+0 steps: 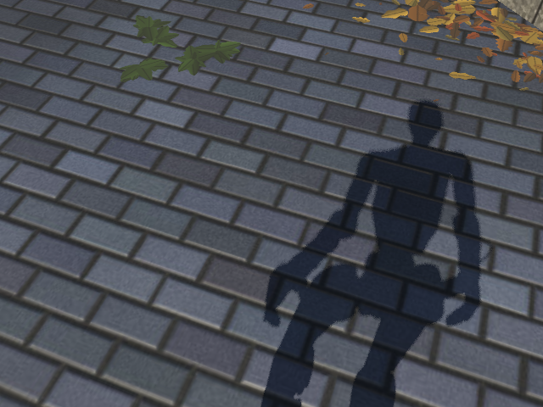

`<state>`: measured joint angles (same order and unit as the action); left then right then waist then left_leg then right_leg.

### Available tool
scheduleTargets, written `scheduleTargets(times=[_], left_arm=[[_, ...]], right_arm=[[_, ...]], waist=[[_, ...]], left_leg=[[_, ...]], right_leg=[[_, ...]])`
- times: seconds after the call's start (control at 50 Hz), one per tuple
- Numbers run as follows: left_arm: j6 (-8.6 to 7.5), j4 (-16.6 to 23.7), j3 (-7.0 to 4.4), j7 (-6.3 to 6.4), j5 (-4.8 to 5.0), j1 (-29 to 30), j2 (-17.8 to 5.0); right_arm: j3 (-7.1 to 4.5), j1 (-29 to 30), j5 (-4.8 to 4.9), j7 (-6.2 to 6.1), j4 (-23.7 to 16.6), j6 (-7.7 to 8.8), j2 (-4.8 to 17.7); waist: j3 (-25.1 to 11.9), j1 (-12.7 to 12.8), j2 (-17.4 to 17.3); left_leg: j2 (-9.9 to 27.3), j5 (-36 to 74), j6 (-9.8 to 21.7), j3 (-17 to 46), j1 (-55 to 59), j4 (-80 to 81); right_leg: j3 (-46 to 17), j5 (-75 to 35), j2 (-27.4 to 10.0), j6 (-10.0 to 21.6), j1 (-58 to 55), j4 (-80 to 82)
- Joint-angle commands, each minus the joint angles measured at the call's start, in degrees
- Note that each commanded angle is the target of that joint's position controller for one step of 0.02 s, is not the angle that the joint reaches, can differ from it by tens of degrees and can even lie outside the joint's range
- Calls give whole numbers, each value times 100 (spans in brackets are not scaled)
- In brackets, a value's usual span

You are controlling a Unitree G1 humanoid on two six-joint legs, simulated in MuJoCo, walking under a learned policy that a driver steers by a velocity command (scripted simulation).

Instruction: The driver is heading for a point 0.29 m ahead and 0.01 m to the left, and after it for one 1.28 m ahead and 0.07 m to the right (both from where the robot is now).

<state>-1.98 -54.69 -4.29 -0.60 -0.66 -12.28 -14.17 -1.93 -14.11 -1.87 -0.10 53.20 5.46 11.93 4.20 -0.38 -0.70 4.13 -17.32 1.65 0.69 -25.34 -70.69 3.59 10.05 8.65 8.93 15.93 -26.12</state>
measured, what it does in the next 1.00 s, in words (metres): walks ahead: left foot, then right foot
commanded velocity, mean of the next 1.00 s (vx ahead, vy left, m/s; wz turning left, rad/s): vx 0.50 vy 0.00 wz -0.27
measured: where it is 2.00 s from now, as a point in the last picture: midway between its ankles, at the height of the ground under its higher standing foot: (319, 202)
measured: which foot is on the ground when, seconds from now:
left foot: up 0.00-0.38, down 0.40-0.94, up 0.96-1.00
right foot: down 0.00-0.42, up 0.44-0.92, down 0.94-1.00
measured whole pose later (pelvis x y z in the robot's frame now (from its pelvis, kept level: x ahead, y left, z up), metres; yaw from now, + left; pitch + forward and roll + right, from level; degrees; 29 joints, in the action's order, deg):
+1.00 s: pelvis +0.55 -0.07 +0.00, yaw -14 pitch +1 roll +1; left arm -4.2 -46.4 -1.4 -0.6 -2.3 -3.1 -12.4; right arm -2.0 -24.7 -0.4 0.0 56.3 3.7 12.4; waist 2.7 -3.0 -0.7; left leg -1.2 -25.1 3.4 -0.6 -9.3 -52.1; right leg 4.6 9.0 1.4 5.4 22.9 -31.4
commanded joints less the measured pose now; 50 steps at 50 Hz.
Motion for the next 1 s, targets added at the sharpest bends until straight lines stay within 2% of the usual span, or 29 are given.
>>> scheduleTargets(times=[0.02, 0.06, 0.1, 0.16, 0.28, 0.32, 0.34, 0.36, 0.38, 0.4, 0.42, 0.44, 0.46, 0.48, 0.5, 0.52, 0.56, 0.6, 0.66, 0.72, 0.76, 0.82, 0.88, 0.9, 0.92, 0.94, 0.96, 0.98, 1.0], left_arm=[[-200, 242, -97, 55, 64, -263, -589], [-221, 227, -124, 62, 83, -498, -729], [-198, 211, -120, 61, 82, -818, -733], [-157, 198, -115, 71, 64, -1262, -729], [-124, 188, -90, 177, -19, -1805, -739], [-149, 182, -73, 227, -39, -1779, -740], [-174, 209, -68, 240, -38, -1614, -782], [-207, 223, -79, 231, -43, -1506, -870], [-241, 213, -85, 191, -47, -1429, -935], [-290, 258, -66, 141, -22, -1356, -873], [-328, 444, 41, 106, 91, -1677, -415], [-279, 328, 4, 116, 185, -2351, -462], [-215, 251, -19, 150, -29, -1989, -742], [-214, 358, 3, 102, -91, -1359, -654], [-207, 448, 23, 62, -85, -1098, -537], [-164, 530, 16, 18, -145, -944, -529], [-69, 501, 52, -47, -181, -1035, -385], [-22, 559, 74, -91, -198, -855, -320], [-13, 846, 137, -144, -197, 7, -270], [-48, 1090, 240, -177, -151, 782, -128], [-61, 1185, 286, -177, -114, 1141, -97], [-80, 1298, 282, -141, -92, 1479, -197], [-132, 1276, 227, -85, -110, 1300, -317], [-166, 1123, 180, -49, -130, 849, -384], [-227, 826, 108, 2, -177, 14, -498], [-286, 610, -4, 73, -300, -988, -858], [-259, 552, -149, 102, -368, -1409, -1427], [-170, 539, -136, 60, -92, -1236, -1202], [-159, 593, -49, 37, -26, -653, -887]], right_arm=[[-116, -435, -116, 38, -311, -187, 462], [-120, 30, -126, 59, -530, -273, 480], [-128, 648, -107, 75, -780, -304, 542], [-110, 1288, -75, 116, -1043, -309, 560], [14, 2248, -10, 184, -1496, -239, 543], [28, 2191, 11, 187, -1557, -183, 576], [6, 1860, 16, 170, -1479, -157, 636], [-57, 1361, 20, 125, -1327, -129, 782], [-131, 578, 36, 61, -1089, -80, 939], [-203, -282, -19, -26, -913, -10, 1131], [-310, -1044, -153, -115, -875, -11, 1636], [-405, -1010, -67, -44, -700, -111, 1761], [-313, -404, 47, 19, -846, -156, 1224], [-217, 9, 77, 45, -902, -134, 820], [-166, 142, 27, 52, -847, -110, 657], [-139, 45, 32, 33, -732, -67, 619], [-128, -207, 74, 56, -528, 32, 619], [-146, -427, 126, 81, -383, 104, 679], [-151, -701, 134, 80, -238, 90, 706], [-145, -969, 149, 82, -104, 61, 718], [-160, -1174, 146, 70, -17, 59, 797], [-164, -1404, 113, 38, 105, 24, 855], [-183, -1350, 81, -16, 177, -26, 934], [-190, -1308, 88, -27, 196, -47, 969], [-172, -1277, 111, -25, 205, -73, 932], [-116, -1196, 152, -21, 44, -69, 789], [19, -1742, 313, 15, -136, -73, 156], [-164, -1565, 139, -26, -27, -116, 822], [-200, -1126, 104, -5, -146, -113, 829]], waist=[[-322, -195, -38], [-192, -105, 92], [-65, 106, 207], [-115, 375, 315], [-105, 693, 454], [-104, 597, 516], [-175, 397, 552], [-385, 182, 591], [-769, -180, 484], [-1269, -589, 342], [-2138, -620, -553], [-2483, -253, -1652], [-1468, -88, -524], [-775, -97, 20], [-431, 9, 108], [-307, 83, -102], [-386, 192, -357], [-373, 230, -389], [-129, 94, -359], [-41, -83, -364], [-39, -194, -387], [-3, -272, -403], [-79, -83, -417], [-307, 121, -398], [-752, 473, -209], [-1398, 852, 148], [-2045, 644, 1422], [-1881, 647, 825], [-993, 384, 551]], left_leg=[[253, 95, -207, 128, -588, 448], [263, 497, -348, 6, -873, 943], [242, 1001, -443, -57, -1249, 1511], [97, 1568, -465, -60, -1539, 2202], [-247, 1651, -313, -159, -1615, 3328], [-329, 1619, -134, -157, -1067, 3802], [-427, 1482, -8, -177, -433, 4046], [-603, 1229, 119, -232, 299, 4134], [-698, 1253, 264, -290, 1192, 4414], [-201, 1247, 464, 150, 2507, 4487], [1302, 778, 867, 2040, 3948, 4420], [2114, 833, 1578, 4329, 4345, 5187], [1850, 74, 1491, 3916, 3474, 5381], [1555, 163, 1365, 3004, 2684, 5509], [1255, 624, 1178, 2392, 2182, 5686], [1038, 1130, 1073, 1948, 1925, 5770], [825, 1821, 998, 1471, 1763, 5879], [778, 2090, 1055, 1196, 1803, 6022], [672, 2089, 1070, 871, 1843, 6335], [458, 2480, 931, 483, 1851, 6359], [480, 2686, 881, 380, 1975, 6310], [699, 2976, 865, 432, 2413, 6119], [861, 3959, 770, 406, 2789, 5562], [799, 4607, 699, 317, 2823, 4999], [575, 4722, 591, 92, 2568, 4021], [342, 3354, 469, -101, 1557, 2598], [-603, -374, 197, -550, -465, 537], [-616, -1188, 266, 85, -1018, -86], [-303, -698, 312, 216, -1241, -110]], right_leg=[[-1972, -1503, -1637, 843, -403, 1450], [-1873, -1425, -1484, 750, -330, 1552], [-1947, -1456, -1414, 573, -494, 1596], [-2048, -1907, -1373, 324, -1015, 1432], [-2257, -2823, -1480, 315, -1992, 1018], [-2265, -3180, -1591, 227, -2058, 901], [-2182, -3627, -1595, 113, -1918, 743], [-2123, -4438, -1567, 9, -1858, 330], [-1962, -4817, -1404, -86, -1818, -507], [-1816, -3906, -1177, -162, -1137, -1643], [-1352, -1386, -662, -314, 19, -3363], [-993, 1952, 40, -437, 1152, -4709], [-1149, 1505, -422, -396, 1645, -5010], [-1134, 1085, -601, -412, 1686, -4797], [-1077, 901, -770, -410, 1619, -4478], [-1047, 847, -893, -436, 1547, -4203], [-921, 778, -918, -504, 1329, -3952], [-758, 627, -1006, -574, 1561, -3726], [-463, 27, -1260, -720, 2084, -3033], [-181, -591, -1269, -807, 1918, -1910], [-58, -829, -1191, -793, 1695, -1343], [-11, -732, -1104, -674, 1571, -898], [18, -177, -923, -440, 1068, -500], [78, -60, -757, -336, 464, -270], [107, -208, -666, -182, -622, 73], [-868, 192, -1586, 110, -2065, 143], [-3485, 605, -3256, 804, -3560, 568], [-4165, 755, -3243, 909, -3145, 997], [-3210, 709, -2955, 748, -2402, 1076]])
